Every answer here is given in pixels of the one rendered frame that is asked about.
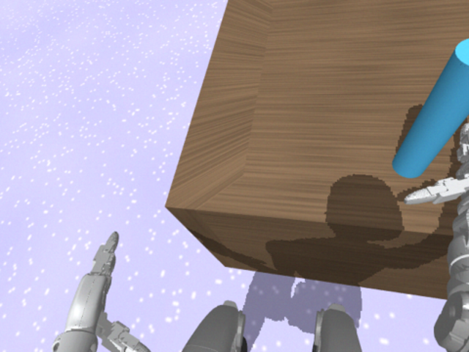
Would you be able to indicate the right robot hand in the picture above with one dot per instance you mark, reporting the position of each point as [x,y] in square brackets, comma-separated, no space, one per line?
[447,189]

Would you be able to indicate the right robot arm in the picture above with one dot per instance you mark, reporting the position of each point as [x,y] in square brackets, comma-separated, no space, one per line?
[451,329]

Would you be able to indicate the can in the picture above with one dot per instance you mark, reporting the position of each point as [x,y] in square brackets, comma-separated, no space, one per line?
[443,112]

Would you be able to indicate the left robot hand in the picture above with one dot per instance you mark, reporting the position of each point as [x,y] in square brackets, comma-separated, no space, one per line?
[88,305]

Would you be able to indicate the left robot arm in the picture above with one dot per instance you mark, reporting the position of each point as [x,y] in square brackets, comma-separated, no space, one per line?
[75,341]

